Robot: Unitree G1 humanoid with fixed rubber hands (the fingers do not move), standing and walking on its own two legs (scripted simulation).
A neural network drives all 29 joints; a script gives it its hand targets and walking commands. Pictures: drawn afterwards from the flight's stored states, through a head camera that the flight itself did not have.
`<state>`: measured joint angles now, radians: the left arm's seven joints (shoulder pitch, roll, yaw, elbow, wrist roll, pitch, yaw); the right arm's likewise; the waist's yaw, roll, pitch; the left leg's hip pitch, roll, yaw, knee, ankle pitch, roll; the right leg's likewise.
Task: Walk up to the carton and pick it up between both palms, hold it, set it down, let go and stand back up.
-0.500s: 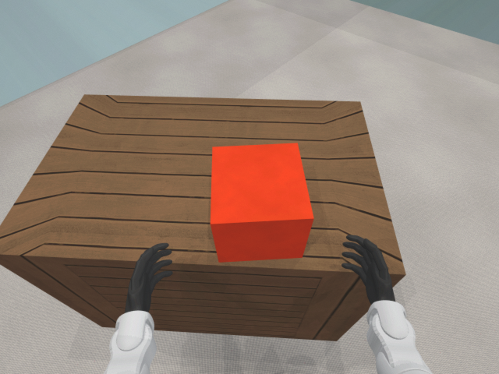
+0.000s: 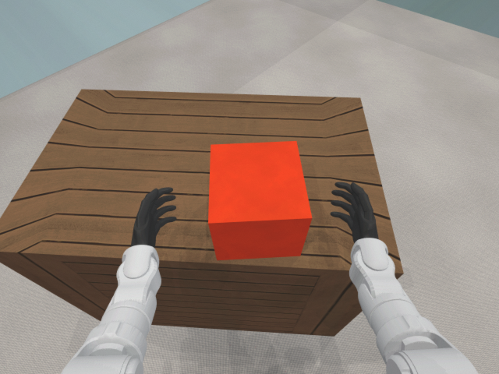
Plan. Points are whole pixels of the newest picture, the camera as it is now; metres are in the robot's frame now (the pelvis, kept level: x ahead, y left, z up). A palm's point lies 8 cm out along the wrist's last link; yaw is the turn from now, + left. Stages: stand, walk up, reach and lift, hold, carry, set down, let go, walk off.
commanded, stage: reach and lift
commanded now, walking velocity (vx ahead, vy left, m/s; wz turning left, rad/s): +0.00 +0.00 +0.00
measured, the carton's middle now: (256, 201) +0.46 +0.00 -0.06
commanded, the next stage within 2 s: none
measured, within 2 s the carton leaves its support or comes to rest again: neither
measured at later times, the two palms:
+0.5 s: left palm (151, 181) +0.42 +0.17 +0.07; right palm (357, 179) +0.42 -0.17 +0.06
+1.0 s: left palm (154, 180) +0.45 +0.18 +0.04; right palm (347, 177) +0.44 -0.16 +0.04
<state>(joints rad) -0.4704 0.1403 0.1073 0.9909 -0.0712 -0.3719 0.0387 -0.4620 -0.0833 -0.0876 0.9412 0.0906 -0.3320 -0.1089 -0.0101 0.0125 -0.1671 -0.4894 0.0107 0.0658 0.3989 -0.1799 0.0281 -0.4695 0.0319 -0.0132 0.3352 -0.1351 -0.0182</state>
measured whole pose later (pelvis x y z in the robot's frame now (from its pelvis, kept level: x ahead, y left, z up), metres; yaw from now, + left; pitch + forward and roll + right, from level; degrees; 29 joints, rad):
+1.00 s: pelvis -0.01 +0.00 -0.01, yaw +2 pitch +26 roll -1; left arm -0.99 0.21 0.17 1.30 -0.07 -0.25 0.05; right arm -0.94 -0.12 -0.22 1.16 0.04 -0.16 -0.12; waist -0.04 0.03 -0.23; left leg -0.72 0.00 0.02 0.37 -0.11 0.03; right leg -0.68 0.02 -0.05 0.29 -0.07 -0.02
